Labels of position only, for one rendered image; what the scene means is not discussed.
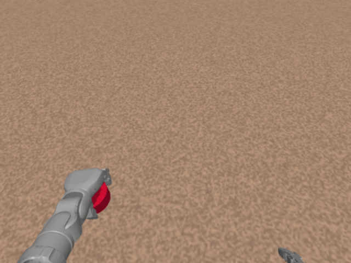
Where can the tin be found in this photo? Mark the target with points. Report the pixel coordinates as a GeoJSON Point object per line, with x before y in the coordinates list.
{"type": "Point", "coordinates": [101, 198]}

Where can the left robot arm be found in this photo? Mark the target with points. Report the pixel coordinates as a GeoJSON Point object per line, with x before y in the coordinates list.
{"type": "Point", "coordinates": [55, 242]}

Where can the left robot hand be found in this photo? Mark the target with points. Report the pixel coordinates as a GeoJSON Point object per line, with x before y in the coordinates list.
{"type": "Point", "coordinates": [89, 180]}

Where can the right robot hand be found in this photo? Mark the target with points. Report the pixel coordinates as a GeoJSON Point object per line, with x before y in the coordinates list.
{"type": "Point", "coordinates": [290, 257]}

